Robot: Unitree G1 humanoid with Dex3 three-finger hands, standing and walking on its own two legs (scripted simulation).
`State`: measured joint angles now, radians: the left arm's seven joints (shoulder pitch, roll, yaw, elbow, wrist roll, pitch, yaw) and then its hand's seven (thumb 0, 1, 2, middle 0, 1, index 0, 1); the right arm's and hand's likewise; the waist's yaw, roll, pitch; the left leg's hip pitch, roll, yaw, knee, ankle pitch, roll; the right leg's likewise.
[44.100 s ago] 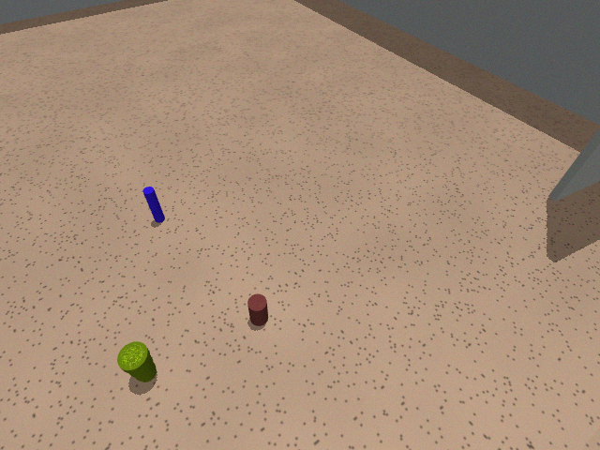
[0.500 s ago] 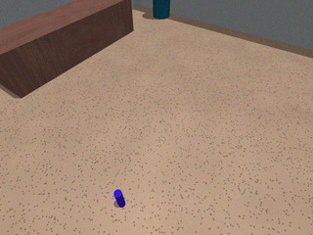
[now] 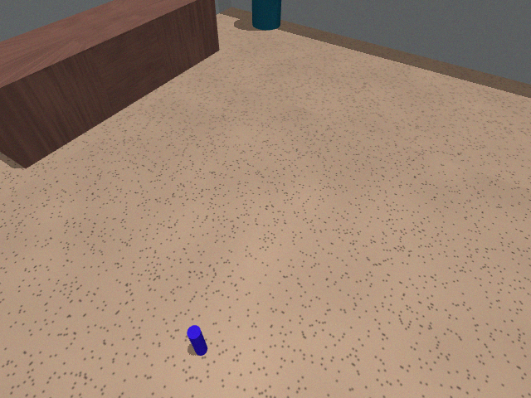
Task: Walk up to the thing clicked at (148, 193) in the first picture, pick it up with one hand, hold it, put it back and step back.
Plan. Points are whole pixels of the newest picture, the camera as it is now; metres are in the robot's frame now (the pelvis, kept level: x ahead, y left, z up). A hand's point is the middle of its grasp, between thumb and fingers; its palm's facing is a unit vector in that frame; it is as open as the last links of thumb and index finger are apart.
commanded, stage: stand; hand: left
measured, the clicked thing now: (197, 341) +0.42 +0.23 -0.69
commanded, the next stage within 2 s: step back in 0.34 s
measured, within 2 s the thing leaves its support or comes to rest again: neither
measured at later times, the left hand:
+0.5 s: hand out of the picture +0.08 +0.26 -0.16, palm faces -0.01 -0.93 -0.37, open 7.4 cm
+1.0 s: hand out of the picture +0.02 +0.30 -0.18, palm faces -0.12 -0.92 -0.37, open 7.4 cm
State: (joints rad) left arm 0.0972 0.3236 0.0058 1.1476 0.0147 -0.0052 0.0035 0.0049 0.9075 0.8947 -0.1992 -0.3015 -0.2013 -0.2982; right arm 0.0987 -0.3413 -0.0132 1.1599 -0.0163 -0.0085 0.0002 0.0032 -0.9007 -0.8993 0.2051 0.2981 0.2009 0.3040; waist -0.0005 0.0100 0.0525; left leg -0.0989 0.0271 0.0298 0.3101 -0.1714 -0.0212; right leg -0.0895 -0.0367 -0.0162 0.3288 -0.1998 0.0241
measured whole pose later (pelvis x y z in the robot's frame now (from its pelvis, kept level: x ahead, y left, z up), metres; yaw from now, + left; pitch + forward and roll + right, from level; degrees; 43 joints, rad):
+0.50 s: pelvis -0.02 +0.00 -0.01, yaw +0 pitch -1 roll +0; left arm 0.07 0.36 0.04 1.03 0.00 0.02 0.00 0.01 0.91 0.89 -0.20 -0.30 -0.20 -0.30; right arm 0.06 -0.38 -0.05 1.06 0.00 0.03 0.01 0.00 -0.90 -0.90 0.21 0.30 0.20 0.30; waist -0.01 0.02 0.14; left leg -0.26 0.04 0.02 0.53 -0.23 0.01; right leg -0.21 -0.03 -0.01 0.47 -0.24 0.01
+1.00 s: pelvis -0.11 +0.04 -0.02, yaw -5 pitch -2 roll -1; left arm 0.11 0.39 0.06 0.87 0.02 0.07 0.01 0.01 0.91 0.89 -0.20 -0.30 -0.20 -0.30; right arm 0.13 -0.36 -0.05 0.86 -0.03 0.02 -0.01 0.00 -0.90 -0.90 0.21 0.30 0.20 0.30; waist -0.02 -0.02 0.21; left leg -0.36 0.01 0.06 0.63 -0.25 0.05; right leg -0.33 0.05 0.10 0.89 -0.51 0.01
